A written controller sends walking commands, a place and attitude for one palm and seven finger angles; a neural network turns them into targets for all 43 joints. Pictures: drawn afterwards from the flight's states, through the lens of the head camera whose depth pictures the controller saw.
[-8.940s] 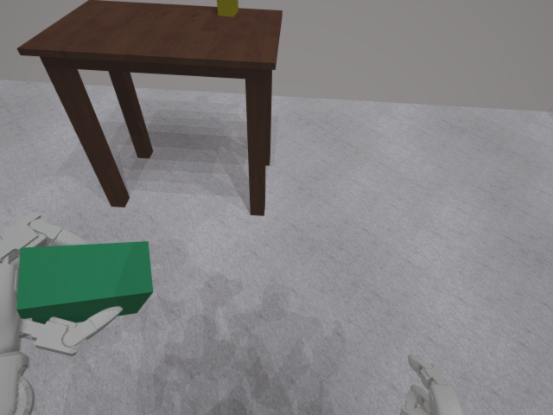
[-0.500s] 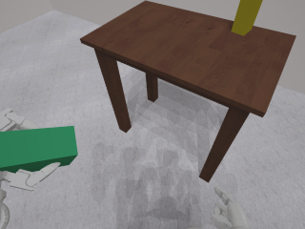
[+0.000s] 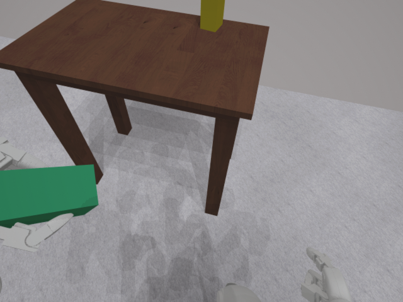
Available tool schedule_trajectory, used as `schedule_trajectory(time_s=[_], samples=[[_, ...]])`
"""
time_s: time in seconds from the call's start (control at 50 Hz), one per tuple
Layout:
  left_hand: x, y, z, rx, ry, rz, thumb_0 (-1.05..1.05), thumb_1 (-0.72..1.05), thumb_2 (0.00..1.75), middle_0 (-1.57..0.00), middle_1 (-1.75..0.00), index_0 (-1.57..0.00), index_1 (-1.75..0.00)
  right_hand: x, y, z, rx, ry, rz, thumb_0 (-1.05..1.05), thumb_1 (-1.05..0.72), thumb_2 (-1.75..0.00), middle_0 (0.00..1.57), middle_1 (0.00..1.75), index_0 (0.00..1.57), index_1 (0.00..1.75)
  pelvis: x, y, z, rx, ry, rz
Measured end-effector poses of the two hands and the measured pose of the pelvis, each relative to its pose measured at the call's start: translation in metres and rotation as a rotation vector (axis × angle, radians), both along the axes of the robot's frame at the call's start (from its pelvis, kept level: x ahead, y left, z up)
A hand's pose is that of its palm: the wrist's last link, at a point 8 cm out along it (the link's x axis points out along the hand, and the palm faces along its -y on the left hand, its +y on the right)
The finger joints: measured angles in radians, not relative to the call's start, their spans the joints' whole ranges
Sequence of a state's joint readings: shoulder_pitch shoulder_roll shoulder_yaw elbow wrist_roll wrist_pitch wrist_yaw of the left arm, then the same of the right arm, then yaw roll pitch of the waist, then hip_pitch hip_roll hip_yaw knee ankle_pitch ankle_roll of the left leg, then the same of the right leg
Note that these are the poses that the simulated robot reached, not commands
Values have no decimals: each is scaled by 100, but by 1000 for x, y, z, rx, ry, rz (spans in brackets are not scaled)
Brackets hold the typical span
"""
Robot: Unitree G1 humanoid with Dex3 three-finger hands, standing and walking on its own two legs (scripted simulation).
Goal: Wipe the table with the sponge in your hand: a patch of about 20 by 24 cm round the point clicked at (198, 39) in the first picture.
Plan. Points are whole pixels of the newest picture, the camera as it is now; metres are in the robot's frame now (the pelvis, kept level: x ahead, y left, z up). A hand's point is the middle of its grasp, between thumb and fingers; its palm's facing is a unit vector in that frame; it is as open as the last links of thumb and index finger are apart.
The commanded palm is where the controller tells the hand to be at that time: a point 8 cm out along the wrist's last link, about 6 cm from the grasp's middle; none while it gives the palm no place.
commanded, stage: turn to face it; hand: left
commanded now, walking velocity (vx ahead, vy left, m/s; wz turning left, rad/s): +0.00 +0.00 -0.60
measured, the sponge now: (59, 195) +0.22 +0.23 +0.16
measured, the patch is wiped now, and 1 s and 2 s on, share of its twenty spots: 0.00 0.00 0.00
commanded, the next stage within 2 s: take the last steps up to it in 0.96 s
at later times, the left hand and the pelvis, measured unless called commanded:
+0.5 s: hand (169, 185) +0.24 +0.08 +0.18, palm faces +0.07 -0.84 -0.54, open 9.6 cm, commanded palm +0.20 +0.14 +0.19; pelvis -0.04 -0.08 +0.01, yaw -18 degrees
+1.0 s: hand (218, 208) +0.22 +0.01 +0.17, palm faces -0.08 -0.89 -0.46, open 9.6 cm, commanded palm +0.18 +0.09 +0.19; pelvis -0.10 -0.08 -0.01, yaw -29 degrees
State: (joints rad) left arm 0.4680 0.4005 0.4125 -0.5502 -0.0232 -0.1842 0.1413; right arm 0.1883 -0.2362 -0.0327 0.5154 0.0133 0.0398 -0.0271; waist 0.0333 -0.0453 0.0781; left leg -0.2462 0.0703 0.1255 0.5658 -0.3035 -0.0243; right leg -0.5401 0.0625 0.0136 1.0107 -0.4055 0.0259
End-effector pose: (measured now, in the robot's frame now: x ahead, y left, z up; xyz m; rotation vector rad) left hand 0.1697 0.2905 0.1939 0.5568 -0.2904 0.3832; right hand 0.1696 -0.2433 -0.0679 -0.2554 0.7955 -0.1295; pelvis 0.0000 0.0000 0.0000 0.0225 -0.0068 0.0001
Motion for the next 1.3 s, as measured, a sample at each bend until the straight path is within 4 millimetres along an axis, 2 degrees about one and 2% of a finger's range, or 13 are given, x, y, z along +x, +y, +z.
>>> schedule_trajectory(time_s=[0.1, 0.18, 0.28, 0.4, 0.5, 0.58, 0.68, 0.82, 0.88, 0.96, 1.08, 1.2, 1.3], samples=[[16, -36, -3, -54, 14, -65, 0, -46, 102, -81, -134, -79, -135, -17, 12, -6, 113, -37, -9, 1, -91, -89, 20, 30, 20, 30, -5, -15, 3, -29, 0, -80], [34, -79, 1, 13, 15, -155, 0, -46, 102, -81, -134, -79, -135, -35, 3, -22, 194, -52, -26, 1, -91, -89, 20, 30, 20, 30, -12, -40, -5, -22, 6, -136], [49, -127, 4, 61, 47, -261, 0, -46, 102, -81, -134, -79, -135, -69, -37, -42, 205, 31, -121, 1, -91, -89, 20, 30, 20, 30, -27, -62, -6, -17, 12, -184], [49, -155, 9, 90, 123, -339, 0, -46, 102, -81, -134, -79, -135, -116, -93, -31, 120, 107, -287, 1, -91, -89, 20, 30, 20, 30, -35, -73, 7, 9, 27, -265], [48, -167, 12, 70, 99, -376, 0, -46, 102, -81, -134, -79, -135, -143, -125, -15, 49, 107, -360, 1, -91, -89, 20, 30, 19, 30, -42, -78, 10, 23, 34, -320], [47, -173, 9, 23, 65, -409, 0, -46, 102, -81, -134, -79, -135, -155, -134, -3, 14, 79, -387, 1, -91, -89, 20, 30, 19, 30, -49, -77, 10, 26, 39, -355], [44, -174, 5, -12, 28, -461, 0, -46, 102, -81, -134, -79, -135, -163, -126, 6, -5, 25, -400, 1, -91, -89, 20, 30, 19, 30, -55, -68, 5, 11, 50, -384], [41, -172, 2, 17, 27, -464, 0, -46, 102, -81, -134, -79, -135, -173, -92, -6, 74, -52, -419, 1, -91, -89, 20, 30, 20, 30, -67, -64, 0, 1, 21, -463], [40, -186, -3, 6, 40, -467, 0, -46, 102, -81, -134, -79, -135, -181, -79, -19, 139, -69, -415, 1, -91, -89, 20, 30, 20, 30, -72, -70, -4, -17, 10, -496], [39, -218, -10, 1, 31, -523, 0, -46, 102, -81, -134, -79, -135, -202, -77, -40, 190, -42, -425, 1, -91, -89, 20, 30, 20, 30, -88, -78, -11, -35, 2, -501], [30, -240, -5, 33, 89, -629, 0, -46, 102, -81, -134, -79, -135, -252, -92, -34, 152, 50, -539, 1, -91, -89, 20, 30, 20, 30, -104, -75, 1, 6, 19, -542], [22, -227, 7, 85, 70, -652, 0, -46, 102, -81, -134, -79, -135, -291, -107, -15, 41, 92, -602, 1, -91, -89, 20, 30, 20, 30, -107, -68, 8, 18, 41, -545], [20, -201, 4, 39, 11, -607, 0, -46, 102, -81, -134, -79, -135, -301, -110, -7, -39, 77, -627, 1, -91, -89, 20, 30, 20, 30, -103, -59, 4, -3, 19, -533]])
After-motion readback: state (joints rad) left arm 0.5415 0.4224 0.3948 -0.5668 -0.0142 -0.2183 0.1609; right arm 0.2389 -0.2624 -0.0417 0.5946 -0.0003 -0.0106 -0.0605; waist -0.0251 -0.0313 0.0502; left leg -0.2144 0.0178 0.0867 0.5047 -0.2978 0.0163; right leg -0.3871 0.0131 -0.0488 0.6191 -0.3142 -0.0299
